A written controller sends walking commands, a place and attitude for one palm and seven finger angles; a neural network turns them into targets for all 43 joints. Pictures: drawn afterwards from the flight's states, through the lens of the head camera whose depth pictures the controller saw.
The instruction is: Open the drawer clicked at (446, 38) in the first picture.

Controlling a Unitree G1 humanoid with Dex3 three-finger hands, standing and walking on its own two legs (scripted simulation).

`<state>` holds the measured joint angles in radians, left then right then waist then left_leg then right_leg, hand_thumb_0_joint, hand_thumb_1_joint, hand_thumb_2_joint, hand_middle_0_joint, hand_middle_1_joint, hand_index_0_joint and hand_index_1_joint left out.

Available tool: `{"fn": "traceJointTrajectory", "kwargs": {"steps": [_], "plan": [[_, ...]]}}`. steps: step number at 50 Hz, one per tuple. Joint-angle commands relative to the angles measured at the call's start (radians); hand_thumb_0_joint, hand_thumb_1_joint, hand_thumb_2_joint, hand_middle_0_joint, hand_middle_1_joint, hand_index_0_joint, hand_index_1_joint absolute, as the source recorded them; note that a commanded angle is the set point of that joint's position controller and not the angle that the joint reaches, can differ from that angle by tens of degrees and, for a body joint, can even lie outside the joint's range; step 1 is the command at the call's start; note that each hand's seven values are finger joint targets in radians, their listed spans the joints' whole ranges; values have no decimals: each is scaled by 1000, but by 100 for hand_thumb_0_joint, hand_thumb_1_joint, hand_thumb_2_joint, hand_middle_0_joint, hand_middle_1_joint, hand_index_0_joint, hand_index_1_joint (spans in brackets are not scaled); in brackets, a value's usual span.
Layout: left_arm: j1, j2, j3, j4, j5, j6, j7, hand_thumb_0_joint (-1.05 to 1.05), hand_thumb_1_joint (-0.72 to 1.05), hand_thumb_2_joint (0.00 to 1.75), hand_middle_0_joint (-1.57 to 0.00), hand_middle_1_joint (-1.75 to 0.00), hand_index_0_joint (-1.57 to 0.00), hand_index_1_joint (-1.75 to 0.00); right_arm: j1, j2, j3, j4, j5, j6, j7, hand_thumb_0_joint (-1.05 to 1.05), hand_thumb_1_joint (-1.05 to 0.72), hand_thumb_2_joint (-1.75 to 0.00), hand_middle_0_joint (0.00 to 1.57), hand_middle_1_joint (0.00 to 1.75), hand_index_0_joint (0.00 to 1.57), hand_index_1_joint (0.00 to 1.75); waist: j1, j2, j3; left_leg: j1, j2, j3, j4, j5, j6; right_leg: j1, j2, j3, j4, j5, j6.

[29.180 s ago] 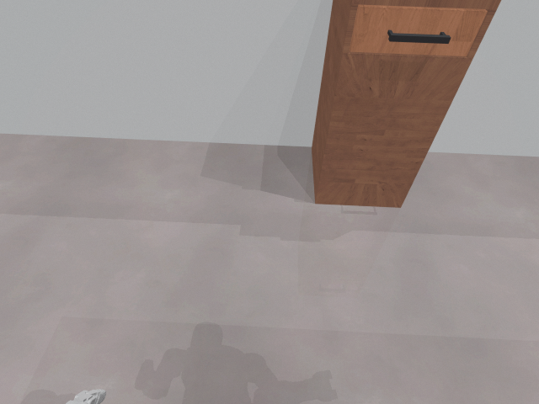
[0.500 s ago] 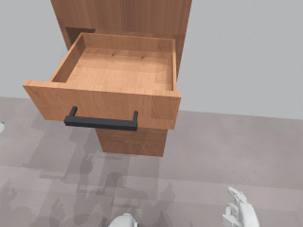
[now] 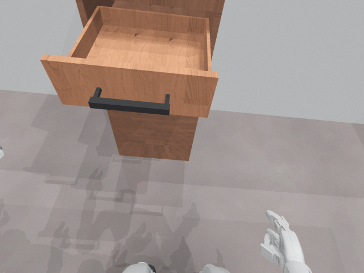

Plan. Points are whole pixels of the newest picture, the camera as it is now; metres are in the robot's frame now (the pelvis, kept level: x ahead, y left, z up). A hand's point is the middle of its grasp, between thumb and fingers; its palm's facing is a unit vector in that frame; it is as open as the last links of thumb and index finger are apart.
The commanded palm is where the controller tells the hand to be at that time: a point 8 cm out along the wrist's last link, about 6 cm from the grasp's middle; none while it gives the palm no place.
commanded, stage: stop stepping back and stand still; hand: left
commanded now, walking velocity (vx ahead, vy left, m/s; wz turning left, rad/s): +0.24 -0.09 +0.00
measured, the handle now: (131, 100) +0.47 +0.15 +0.08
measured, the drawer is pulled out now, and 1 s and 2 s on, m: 0.30 0.30 0.30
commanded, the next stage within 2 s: let the arm hang, fingers relaxed in 0.62 s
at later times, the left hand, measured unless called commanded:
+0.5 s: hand out of the picture +0.12 +0.24 +0.26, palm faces +0.52 -0.76 -0.40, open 7.5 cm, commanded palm +0.05 +0.28 +0.27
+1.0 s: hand out of the picture +0.01 +0.13 -0.16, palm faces +0.07 -0.98 -0.19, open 7.3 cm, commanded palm none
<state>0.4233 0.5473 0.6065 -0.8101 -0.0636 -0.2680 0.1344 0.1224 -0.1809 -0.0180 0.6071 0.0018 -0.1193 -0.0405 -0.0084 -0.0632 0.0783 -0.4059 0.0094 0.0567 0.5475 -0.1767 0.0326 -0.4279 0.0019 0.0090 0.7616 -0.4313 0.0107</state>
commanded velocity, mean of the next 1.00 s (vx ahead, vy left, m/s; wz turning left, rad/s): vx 0.12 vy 0.01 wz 0.00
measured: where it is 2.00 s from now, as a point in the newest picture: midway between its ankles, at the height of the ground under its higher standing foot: outside the picture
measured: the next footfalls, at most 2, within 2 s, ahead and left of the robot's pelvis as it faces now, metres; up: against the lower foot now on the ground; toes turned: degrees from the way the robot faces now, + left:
right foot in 0.16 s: +0.01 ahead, -0.11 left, +0.00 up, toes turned +7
left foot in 0.38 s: -0.06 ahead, +0.07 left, +0.00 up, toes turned +7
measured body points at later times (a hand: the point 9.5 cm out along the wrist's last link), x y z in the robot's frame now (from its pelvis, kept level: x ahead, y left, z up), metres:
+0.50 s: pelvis -0.08 +0.00 +0.00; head -0.09 +0.01 +0.45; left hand +0.08 +0.27 +0.28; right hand +0.05 -0.25 -0.08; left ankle -0.06 +0.11 -0.73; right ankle -0.07 -0.09 -0.71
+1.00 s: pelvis -0.08 -0.03 -0.02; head -0.05 -0.06 +0.43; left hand +0.00 +0.18 -0.14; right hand +0.03 -0.27 -0.16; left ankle -0.07 +0.10 -0.72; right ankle -0.03 -0.12 -0.73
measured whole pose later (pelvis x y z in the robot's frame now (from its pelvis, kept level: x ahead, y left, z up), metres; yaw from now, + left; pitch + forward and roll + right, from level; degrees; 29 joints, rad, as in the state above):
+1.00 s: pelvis -0.08 -0.03 -0.02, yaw +5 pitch -1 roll +2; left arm 0.25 0.12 0.00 0.78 0.00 0.07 0.00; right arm 0.20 -0.22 -0.01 0.85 -0.02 0.03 0.00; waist -0.05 0.03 0.06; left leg -0.35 -0.02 -0.01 0.75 -0.44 0.00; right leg -0.39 0.02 0.02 0.75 -0.32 -0.05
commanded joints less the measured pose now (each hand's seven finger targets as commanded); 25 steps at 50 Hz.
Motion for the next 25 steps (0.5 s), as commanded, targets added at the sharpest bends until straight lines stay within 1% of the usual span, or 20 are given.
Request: {"fn": "traceJointTrajectory", "kwargs": {"steps": [1, 2, 4, 5, 6, 7, 8, 9, 10, 11, 13, 15, 17, 18, 19, 20, 21, 22, 23, 25], "plan": [[47, 173, 152, -305, -14, -46, 25, 0, 90, 90, -20, -30, -20, -30, 15, -144, -57, -150, 7, -80, 20, 0, -90, -90, 20, 30, 20, 30, 0, 274, -361, 270, 271, -218, -170, 302, 82, 59, 21, -10, 111, -58, 6], [81, 148, 142, -263, -16, -31, 27, 0, 90, 90, -20, -30, -20, -30, 9, -142, -48, -155, 14, -74, 23, 0, -90, -90, 20, 30, 20, 30, -7, 290, -310, 203, 248, -201, -200, 136, 69, 95, 22, -37, 38, -54, 8], [54, 139, 132, -214, -20, -4, 33, 0, 90, 90, -20, -30, -20, -30, -22, -143, -32, -165, 19, -57, 18, 0, -90, -90, 20, 30, 20, 30, -14, 321, -219, 12, 203, -178, -324, -338, 28, 248, 40, -102, -114, -43, -5], [43, 156, 143, -167, -19, 5, 37, 0, 90, 90, -20, -30, -20, -30, -36, -147, -28, -167, 21, -45, 9, 0, -90, -90, 20, 30, 20, 30, -14, 318, -190, -79, 180, -161, -340, -454, 8, 346, 45, -127, -206, -16, -18], [23, 178, 149, -143, -12, 13, 35, 0, 90, 90, -20, -30, -20, -30, -37, -150, -32, -169, 18, -30, 0, 0, -90, -90, 20, 30, 20, 30, -17, 257, -168, -96, 132, -109, -288, -442, -13, 368, 30, -108, -297, -13, -36], [-10, 167, 130, -90, -11, 19, 30, 0, 90, 90, -20, -30, -20, -30, -37, -148, -31, -164, 15, -17, -2, 0, -90, -90, 20, 30, 20, 30, -24, 154, -126, -49, 70, -63, -156, -390, -37, 271, -27, -43, -439, -71, -73], [-24, 193, 144, -45, -16, 18, 28, 0, 90, 90, -20, -30, -20, -30, -24, -145, -34, -150, 11, -6, -6, 0, -90, -90, 20, 30, 20, 30, -31, 22, -129, 65, 25, -29, 83, -260, -54, 107, -159, 134, -556, -140, -137], [-69, 185, 119, -66, -22, 22, 31, 0, 90, 90, -20, -30, -20, -30, -12, -148, -39, -137, 16, -1, -11, 0, -90, -90, 20, 30, 20, 30, -21, -101, -154, 83, -6, -33, 305, -208, -61, 10, -293, 302, -623, -304, -187], [-72, 160, 100, -39, -15, 34, 34, 0, 90, 90, -20, -30, -20, -30, -9, -145, -40, -128, 16, 3, -15, 0, -90, -90, 20, 30, 20, 30, -12, -143, -124, 11, -5, -40, 440, -199, -53, -15, -333, 343, -647, -357, -204], [-82, 151, 88, -4, -12, 38, 33, 0, 90, 90, -20, -30, -20, -30, -10, -158, -37, -119, 13, 4, -16, 0, -90, -90, 20, 30, 20, 30, -21, -78, -89, -31, 2, -49, 505, -198, -48, -40, -325, 341, -645, -345, -200], [-85, 97, 30, 60, -2, 35, 26, 0, 90, 90, -20, -30, -20, -30, -7, -141, -16, -119, 7, 1, -22, 0, -90, -90, 20, 30, 20, 30, -27, -53, -56, 6, 45, -44, 328, -199, -24, -36, -273, 173, -586, -226, -155], [-112, 80, -9, 59, 13, 28, 33, 0, 90, 90, -20, -30, -20, -30, -17, -139, -11, -113, 3, -10, -35, 0, -90, -90, 20, 30, 20, 30, -20, -55, -45, 100, 38, -4, 112, -231, -2, -33, -252, 138, -568, -258, -143], [-127, 71, -32, 16, 19, 13, 40, 0, 90, 90, -20, -30, -20, -30, 4, -147, -9, -112, 0, -28, -45, 0, -90, -90, 20, 30, 20, 30, -22, 47, -44, 161, 34, -13, -121, -249, 20, 29, -188, 95, -465, -197, -115], [-124, 69, -37, -23, 19, 4, 42, 0, 90, 90, -20, -30, -20, -30, 12, -165, -15, -134, 0, -35, -44, 0, -90, -90, 20, 30, 20, 30, -16, 150, -55, 154, 85, -107, -209, -306, 48, 56, -117, 60, -358, -127, -85], [-147, 77, -32, -112, 19, -11, 44, 0, 90, 90, -20, -30, -20, -30, 10, -183, -23, -154, 3, -43, -38, 0, -90, -90, 20, 30, 20, 30, -13, 277, -90, 193, 179, -255, -249, -273, 85, 45, -39, -6, -202, 4, -54], [-128, 117, 11, -134, 23, -24, 48, 0, 90, 90, -20, -30, -20, -30, 22, -168, -22, -143, 8, -46, -31, 0, -90, -90, 20, 30, 20, 30, -13, 330, -135, 162, 254, -357, -306, -394, 106, 46, -3, -78, -101, 2, -23], [-121, 155, 45, -170, 30, -31, 45, 0, 90, 90, -20, -30, -20, -30, 10, -153, -19, -139, 7, -48, -28, 0, -90, -90, 20, 30, 20, 30, -11, 375, -149, 105, 276, -392, -377, -571, 115, 58, 9, -69, 7, -40, -16], [-99, 131, 40, -178, 39, -29, 46, 0, 90, 90, -20, -30, -20, -30, 9, -139, -19, -144, 2, -60, -25, 0, -90, -90, 20, 30, 20, 30, -18, 372, -119, 71, 276, -397, -384, -549, 126, 47, 8, -60, 57, -23, -21], [-66, 127, 44, -171, 39, -24, 48, 0, 90, 90, -20, -30, -20, -30, 17, -138, -18, -138, -1, -71, -18, 0, -90, -90, 20, 30, 20, 30, -14, 322, -111, 70, 265, -358, -352, -433, 125, 57, -1, -56, 27, -10, -21], [-7, 112, 47, -125, 32, -11, 51, 0, 90, 90, -20, -30, -20, -30, 11, -148, -14, -124, 5, -75, -12, 0, -90, -90, 20, 30, 20, 30, 1, 251, -123, 46, 221, -221, -244, -235, 86, 184, 2, -89, -169, 41, -17]]}}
